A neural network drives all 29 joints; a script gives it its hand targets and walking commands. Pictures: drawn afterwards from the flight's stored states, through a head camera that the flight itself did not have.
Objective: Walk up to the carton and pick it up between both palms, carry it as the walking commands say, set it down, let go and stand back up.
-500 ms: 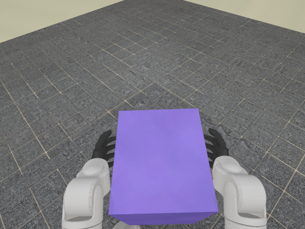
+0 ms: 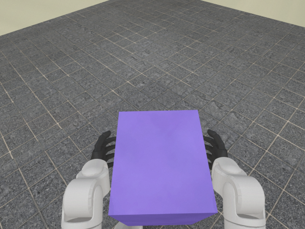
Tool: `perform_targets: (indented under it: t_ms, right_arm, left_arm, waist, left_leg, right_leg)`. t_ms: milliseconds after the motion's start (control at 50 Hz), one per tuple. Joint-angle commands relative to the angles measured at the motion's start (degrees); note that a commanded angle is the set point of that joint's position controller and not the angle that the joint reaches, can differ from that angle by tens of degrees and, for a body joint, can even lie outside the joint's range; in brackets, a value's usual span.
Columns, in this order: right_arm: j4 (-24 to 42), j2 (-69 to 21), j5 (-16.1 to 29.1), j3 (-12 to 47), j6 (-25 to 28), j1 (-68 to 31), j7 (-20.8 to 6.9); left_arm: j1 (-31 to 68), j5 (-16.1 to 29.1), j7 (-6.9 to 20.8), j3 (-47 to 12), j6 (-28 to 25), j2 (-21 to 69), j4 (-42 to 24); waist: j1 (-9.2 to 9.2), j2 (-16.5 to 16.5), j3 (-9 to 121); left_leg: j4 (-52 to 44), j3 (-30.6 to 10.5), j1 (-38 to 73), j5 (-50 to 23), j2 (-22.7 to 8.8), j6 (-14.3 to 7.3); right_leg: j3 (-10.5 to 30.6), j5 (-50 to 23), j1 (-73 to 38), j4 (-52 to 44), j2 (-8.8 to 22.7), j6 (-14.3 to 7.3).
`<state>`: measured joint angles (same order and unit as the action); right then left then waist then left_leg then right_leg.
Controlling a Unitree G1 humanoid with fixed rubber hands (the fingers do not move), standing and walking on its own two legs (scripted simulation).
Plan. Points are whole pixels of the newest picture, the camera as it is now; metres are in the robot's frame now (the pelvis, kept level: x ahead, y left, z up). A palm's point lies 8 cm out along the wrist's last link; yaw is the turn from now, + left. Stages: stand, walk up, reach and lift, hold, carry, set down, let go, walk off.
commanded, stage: carry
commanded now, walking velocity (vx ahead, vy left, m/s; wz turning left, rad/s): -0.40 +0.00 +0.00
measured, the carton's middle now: (159, 174) +0.26 +0.00 +0.02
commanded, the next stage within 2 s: none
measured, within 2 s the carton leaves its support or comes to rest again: neither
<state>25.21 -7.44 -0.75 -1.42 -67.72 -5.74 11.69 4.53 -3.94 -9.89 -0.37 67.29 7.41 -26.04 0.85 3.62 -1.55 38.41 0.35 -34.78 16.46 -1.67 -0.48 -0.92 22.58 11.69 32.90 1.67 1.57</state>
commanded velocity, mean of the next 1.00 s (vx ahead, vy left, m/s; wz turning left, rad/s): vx -0.09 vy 0.16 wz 0.47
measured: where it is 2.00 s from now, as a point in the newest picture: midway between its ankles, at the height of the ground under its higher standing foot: outside the picture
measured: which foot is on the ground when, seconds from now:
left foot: up 0.00-0.24, down 0.26-0.52, up 0.54-0.84, down 0.86-1.00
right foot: down 0.00-0.26, up 0.28-0.52, down 0.54-0.86, up 0.88-1.00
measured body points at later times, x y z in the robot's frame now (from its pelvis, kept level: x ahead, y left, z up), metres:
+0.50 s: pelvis -0.25 +0.04 +0.00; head -0.23 +0.04 +0.45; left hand +0.02 +0.19 +0.09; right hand +0.03 -0.09 +0.08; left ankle -0.12 +0.14 -0.72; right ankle -0.27 -0.10 -0.70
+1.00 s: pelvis -0.40 +0.15 +0.00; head -0.36 +0.18 +0.44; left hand -0.17 +0.36 +0.05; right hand -0.09 +0.10 +0.06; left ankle -0.32 +0.27 -0.72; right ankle -0.33 -0.02 -0.68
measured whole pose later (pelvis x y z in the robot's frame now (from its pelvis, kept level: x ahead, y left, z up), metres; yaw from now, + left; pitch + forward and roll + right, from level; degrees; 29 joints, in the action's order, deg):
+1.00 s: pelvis -0.40 +0.15 +0.00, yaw +16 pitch +3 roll -2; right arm 24.0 -7.7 -0.3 -1.6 -67.5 -7.8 11.9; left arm 5.1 -4.0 -9.8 0.7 67.3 7.4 -26.4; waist 0.5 -0.9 -3.0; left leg 36.2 -0.2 -30.0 9.0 -0.8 -1.3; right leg -5.6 31.8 30.8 56.8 9.6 7.1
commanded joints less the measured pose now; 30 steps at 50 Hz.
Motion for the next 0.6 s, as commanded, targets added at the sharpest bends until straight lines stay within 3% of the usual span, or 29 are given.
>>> perform_targets:
  t_ms: [0,20,40,60,80,100,140,160,200,220,240,260,280,300,320,340,360,380,400,420,440,460,480,500,520,540,560,580]
  right_arm:
    - [11.71,-57.36,17.27,37.68,1.87,-28.48,-9.17]
    - [10.47,-59.21,17.43,37.27,2.14,-29.92,-9.75]
    - [10.51,-59.8,17.28,38.38,2.29,-29.66,-9.9]
    - [12.96,-58.09,17.65,38.73,2.35,-31.6,-9.59]
    - [13.92,-59.02,18.29,39.57,2.53,-31.95,-9.4]
    - [15.44,-57.51,18.51,39.29,2.82,-31.54,-8.82]
    - [14.4,-55.07,18.09,38.32,1.58,-27.8,-8.28]
    - [12.94,-55.44,17.61,37.12,1.49,-22.98,-8.38]
    - [10.17,-55.37,16.76,35.83,1.38,-20.56,-8.61]
    - [7.71,-53.01,15.07,33.99,1.05,-19.01,-8.77]
    - [5.52,-51.94,14.69,32.59,1.01,-18.38,-9.04]
    - [5.86,-51.66,15.75,32.29,2.13,-19.72,-9.41]
    - [7.63,-53.84,16.6,32.68,2.86,-21.85,-10.27]
    - [8.42,-54.8,15.53,32.29,2.86,-22.16,-10.95]
    - [9.87,-57.68,16.3,33.13,3.28,-23.79,-11.23]
    - [9.78,-57.32,16.11,32.66,3.64,-24.87,-11.15]
    - [9.66,-57.02,16.18,32.96,3.77,-24.68,-11.04]
    - [9.11,-57.08,16.41,33.33,3.99,-25.43,-11.21]
    - [8.89,-55.23,15.66,33.1,3.95,-23.48,-10.96]
    - [10.38,-54.96,16.05,34.13,3.63,-24.17,-10.36]
    - [10.24,-52.9,15.11,34.11,3.2,-23.29,-10.03]
    - [11.25,-53.28,15.0,34.72,3.25,-22.71,-9.7]
    - [12.42,-52.72,15.27,35.81,2.88,-24.66,-9.43]
    - [11.47,-52.35,14.85,36.19,2.49,-24.5,-9.41]
    - [10.46,-52.01,14.04,35.67,1.91,-22.9,-9.24]
    - [11.36,-51.62,13.74,35.67,1.53,-24.23,-9.06]
    - [9.94,-52.78,14.54,35.61,1.08,-25.94,-9.29]
    - [8.51,-53.81,14.97,35.18,0.83,-29.2,-9.81]
  left_arm:
    - [23.34,19.41,9.46,-29.37,-1.9,55.31,-7.76]
    - [27.98,20.38,9.86,-31.06,-2.48,56.9,-10.18]
    - [27.94,19.64,9.76,-31.27,-2.73,56.21,-10.51]
    - [26.14,19.05,9.81,-29.73,-2.53,55.77,-8.68]
    - [26.66,19.8,9.9,-30.27,-3.16,56.7,-9.93]
    - [26.72,20.31,9.47,-30.8,-3.41,56.49,-10.29]
    - [20.57,18.51,8.58,-28.98,-2.48,53.78,-8.13]
    - [20.27,19.57,8.55,-30.2,-2.72,54.09,-10.35]
    - [20.82,18.96,8.26,-31.26,-2.34,53.79,-10.0]
    - [20.95,18.63,7.81,-31.72,-1.87,52.25,-9.14]
    - [21.77,18.31,7.62,-32.62,-1.73,51.51,-8.71]
    - [22.02,18.34,7.52,-33.82,-2.21,52.87,-9.12]
    - [24.28,19.06,7.96,-35.1,-2.65,54.75,-9.99]
    - [28.77,20.39,8.57,-37.23,-2.9,56.12,-12.63]
    - [30.31,21.38,8.97,-37.2,-3.34,58.35,-14.11]
    - [29.07,21.58,9.2,-35.83,-3.47,58.05,-12.6]
    - [27.61,21.36,8.95,-35.42,-3.47,58.0,-10.99]
    - [28.65,21.18,8.71,-35.81,-3.61,57.92,-10.68]
    - [27.69,20.36,8.36,-35.8,-3.53,55.83,-10.38]
    - [25.0,19.46,8.2,-33.63,-3.17,55.41,-8.43]
    - [23.28,18.96,8.22,-32.91,-2.57,53.98,-6.89]
    - [24.24,19.67,8.41,-32.99,-2.85,54.43,-8.46]
    - [21.79,19.0,8.59,-31.77,-2.5,54.4,-6.66]
    - [21.27,18.81,8.66,-30.59,-2.45,54.0,-5.67]
    - [20.33,18.79,8.85,-28.59,-2.38,52.77,-4.7]
    - [17.1,17.62,8.73,-27.78,-2.0,52.82,-1.84]
    - [20.59,17.75,8.53,-28.72,-2.05,52.81,-4.17]
    - [25.24,18.04,8.98,-29.11,-1.47,51.59,-5.66]
  waist:
    - [-1.3,-13.87,13.92]
    - [-0.92,-8.2,14.63]
    - [-0.81,-7.97,15.81]
    - [-1.02,-10.49,17.61]
    - [-0.54,-12.71,21.54]
    - [-0.24,-16.63,22.11]
    - [-0.97,-20.48,24.57]
    - [-1.07,-18.61,27.85]
    - [-0.45,-19.19,28.42]
    - [-0.22,-11.86,28.18]
    - [-0.36,2.32,26.26]
    - [-1.08,19.21,27.21]
    - [-0.49,18.71,25.96]
    - [-1.04,14.0,24.34]
    - [-1.1,7.44,21.51]
    - [-1.34,9.09,20.03]
    - [-1.27,8.23,20.48]
    - [-1.05,9.98,20.63]
    - [-0.66,10.64,19.72]
    - [-0.69,8.28,22.19]
    - [-0.8,9.92,21.52]
    - [-0.82,10.87,21.56]
    - [-2.13,6.83,21.88]
    - [-2.17,-5.24,20.8]
    - [-1.15,-24.21,18.96]
    - [-1.48,-26.13,14.0]
    - [-1.3,-16.76,11.33]
    - [-0.78,-8.69,9.32]
  left_leg:
    - [37.66,-3.18,-0.44,12.73,3.31,2.72]
    - [42.69,-4.29,2.17,8.65,3.51,2.9]
    - [42.08,-2.81,0.4,6.07,3.56,3.18]
    - [38.69,-1.01,-0.78,6.68,4.06,3.51]
    - [31.45,0.09,-1.8,8.45,3.3,4.17]
    - [22.78,1.9,-2.43,12.25,2.36,4.0]
    - [10.79,2.89,4.48,15.17,2.93,2.9]
    - [5.89,3.12,7.46,12.61,2.81,2.58]
    - [-8.36,4.84,15.49,2.44,2.37,2.06]
    - [-14.41,0.57,22.51,-4.72,-1.35,1.73]
    - [-17.66,-12.54,28.34,-17.94,-11.11,-1.4]
    - [-16.37,-27.38,29.98,-41.96,-24.9,-8.43]
    - [-17.44,-21.35,17.54,-32.39,-21.62,-10.96]
    - [-18.78,-16.42,11.09,-12.27,-15.82,-9.47]
    - [-21.75,-12.48,5.63,4.95,-12.56,-7.81]
    - [-22.26,-10.25,5.91,5.71,-10.12,-5.81]
    - [-22.54,-11.5,7.57,4.28,-9.28,-4.93]
    - [-23.76,-13.76,10.07,7.54,-8.82,-4.68]
    - [-24.56,-16.41,11.32,10.18,-9.65,-5.87]
    - [-25.74,-18.23,11.47,12.43,-10.74,-5.62]
    - [-28.88,-16.47,9.83,13.63,-8.69,-2.67]
    - [-27.9,-16.12,7.36,12.97,-7.51,-1.89]
    - [-23.65,-11.74,1.29,12.23,-4.19,1.74]
    - [-13.68,-6.69,-5.79,8.36,0.49,3.26]
    - [6.18,-0.97,-10.4,9.37,2.59,3.01]
    - [19.87,0.76,-16.34,13.45,1.64,3.82]
    - [32.03,-4.61,-11.59,11.07,-1.5,3.43]
    - [39.14,-4.69,-8.79,6.78,-0.76,3.67]
  right_leg:
    - [9.26,-40.29,7.08,-12.39,20.82,-11.26]
    - [4.45,-36.46,9.34,-9.89,16.81,-9.34]
    - [2.56,-39.5,4.09,-6.15,15.48,-8.62]
    - [2.83,-49.28,-0.44,-2.48,15.67,-9.04]
    - [4.12,-58.89,-8.34,0.0,14.07,-8.23]
    - [6.02,-67.79,-12.96,0.81,14.85,-8.4]
    - [11.83,-67.44,-12.9,-1.58,16.97,-9.48]
    - [10.93,-66.06,-12.98,-0.74,17.02,-9.59]
    - [8.75,-54.44,-7.36,-0.53,15.26,-7.14]
    - [6.53,-44.24,-0.19,2.44,11.35,-3.87]
    - [3.82,-14.39,13.24,7.52,6.33,-1.4]
    - [-1.66,16.05,24.53,20.57,-1.09,1.14]
    - [2.67,16.97,17.24,33.21,-0.64,0.13]
    - [1.53,9.29,14.42,36.61,0.13,-0.1]
    - [-0.59,3.7,12.93,36.74,-0.74,-0.13]
    - [-2.65,2.0,12.78,32.63,-0.93,0.77]
    - [-3.38,1.95,10.83,26.57,-1.31,0.64]
    - [-4.19,3.48,10.61,21.73,-1.92,0.69]
    - [-4.54,5.19,10.87,16.89,-2.74,0.69]
    - [-3.58,6.44,6.55,11.24,-2.82,-0.56]
    - [-6.49,9.81,0.31,4.42,-3.84,-0.77]
    - [-5.94,9.11,-4.94,-3.14,-3.37,-1.41]
    - [-3.57,8.32,-15.82,-12.49,-0.94,-2.13]
    - [2.82,14.4,-20.29,-19.2,5.65,-1.8]
    - [17.1,13.14,-15.51,-22.4,23.58,-3.6]
    - [26.44,3.73,-4.0,-24.93,38.79,-9.97]
    - [20.75,1.37,3.99,-23.29,36.36,-11.52]
    - [11.95,4.16,9.2,-22.52,31.45,-9.65]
